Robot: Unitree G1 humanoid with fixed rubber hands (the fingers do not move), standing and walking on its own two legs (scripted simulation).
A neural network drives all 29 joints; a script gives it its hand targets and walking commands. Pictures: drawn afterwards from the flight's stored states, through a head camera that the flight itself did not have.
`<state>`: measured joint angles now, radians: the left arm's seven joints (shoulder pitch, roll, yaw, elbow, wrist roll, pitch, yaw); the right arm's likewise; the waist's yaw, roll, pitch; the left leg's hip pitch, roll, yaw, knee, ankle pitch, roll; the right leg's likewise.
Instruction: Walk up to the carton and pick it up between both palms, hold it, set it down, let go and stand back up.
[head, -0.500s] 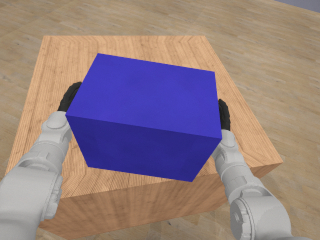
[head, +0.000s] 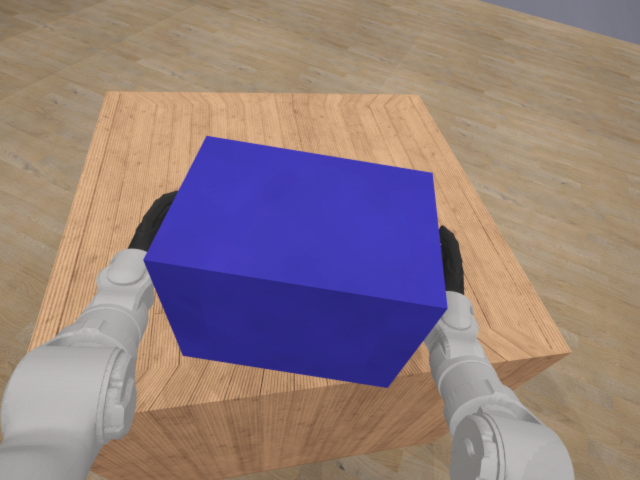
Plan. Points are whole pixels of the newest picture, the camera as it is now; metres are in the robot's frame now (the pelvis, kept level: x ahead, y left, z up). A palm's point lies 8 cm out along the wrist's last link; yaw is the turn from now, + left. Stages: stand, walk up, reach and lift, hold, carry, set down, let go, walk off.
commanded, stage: reach and lift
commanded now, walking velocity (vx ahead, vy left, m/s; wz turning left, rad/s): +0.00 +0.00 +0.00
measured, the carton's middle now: (301, 268) +0.41 -0.04 +0.02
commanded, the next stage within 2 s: none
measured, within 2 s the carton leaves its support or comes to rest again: leaves its support in 0.28 s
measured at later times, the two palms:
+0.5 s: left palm (145, 246) +0.42 +0.16 +0.07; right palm (450, 290) +0.34 -0.23 +0.05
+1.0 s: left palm (143, 233) +0.42 +0.16 +0.10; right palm (457, 260) +0.36 -0.24 +0.08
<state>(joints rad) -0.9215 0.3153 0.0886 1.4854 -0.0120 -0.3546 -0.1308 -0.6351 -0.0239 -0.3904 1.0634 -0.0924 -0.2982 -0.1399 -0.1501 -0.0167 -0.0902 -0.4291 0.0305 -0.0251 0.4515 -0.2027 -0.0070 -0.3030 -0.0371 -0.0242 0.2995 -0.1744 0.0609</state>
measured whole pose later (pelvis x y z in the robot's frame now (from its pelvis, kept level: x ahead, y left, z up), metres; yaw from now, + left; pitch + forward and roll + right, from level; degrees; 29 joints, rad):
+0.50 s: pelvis -0.02 +0.00 +0.00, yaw -1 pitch +13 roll -2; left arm -0.92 0.29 0.04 1.42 -0.03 -0.38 -0.10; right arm -0.61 -0.05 -0.38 1.05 -0.09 -0.40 -0.15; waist -0.08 0.00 -0.13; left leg -0.46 0.04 0.00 0.37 -0.13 -0.01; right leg -0.35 -0.03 -0.01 0.23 -0.10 0.06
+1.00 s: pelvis +0.01 -0.01 +0.01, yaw -1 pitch +10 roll -1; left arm -0.74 0.25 0.00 1.07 -0.15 -0.20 -0.04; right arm -0.52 -0.16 -0.15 0.79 0.12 -0.16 -0.16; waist -0.04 0.04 -0.14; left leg -0.36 0.04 0.00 0.34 -0.16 -0.01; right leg -0.26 -0.04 -0.01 0.22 -0.14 0.05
